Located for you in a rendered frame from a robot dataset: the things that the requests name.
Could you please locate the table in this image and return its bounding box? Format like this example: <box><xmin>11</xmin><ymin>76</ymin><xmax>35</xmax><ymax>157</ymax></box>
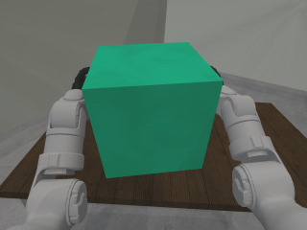
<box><xmin>0</xmin><ymin>102</ymin><xmax>307</xmax><ymax>213</ymax></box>

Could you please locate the robot left hand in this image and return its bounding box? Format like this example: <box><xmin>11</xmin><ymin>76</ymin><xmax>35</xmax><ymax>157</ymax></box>
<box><xmin>71</xmin><ymin>67</ymin><xmax>90</xmax><ymax>90</ymax></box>

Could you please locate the robot left upper arm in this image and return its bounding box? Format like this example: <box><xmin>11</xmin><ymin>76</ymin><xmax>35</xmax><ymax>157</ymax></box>
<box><xmin>6</xmin><ymin>178</ymin><xmax>88</xmax><ymax>230</ymax></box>

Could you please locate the left robot forearm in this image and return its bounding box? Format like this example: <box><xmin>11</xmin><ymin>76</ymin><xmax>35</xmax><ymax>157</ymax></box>
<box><xmin>25</xmin><ymin>89</ymin><xmax>89</xmax><ymax>219</ymax></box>

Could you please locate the carton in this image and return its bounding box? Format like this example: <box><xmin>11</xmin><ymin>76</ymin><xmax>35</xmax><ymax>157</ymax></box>
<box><xmin>82</xmin><ymin>42</ymin><xmax>224</xmax><ymax>178</ymax></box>

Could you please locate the right robot forearm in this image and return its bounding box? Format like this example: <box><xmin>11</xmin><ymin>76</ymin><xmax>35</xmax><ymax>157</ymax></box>
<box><xmin>216</xmin><ymin>85</ymin><xmax>295</xmax><ymax>199</ymax></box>

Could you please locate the robot right upper arm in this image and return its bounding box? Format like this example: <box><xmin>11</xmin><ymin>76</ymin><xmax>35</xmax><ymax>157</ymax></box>
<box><xmin>232</xmin><ymin>160</ymin><xmax>307</xmax><ymax>230</ymax></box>

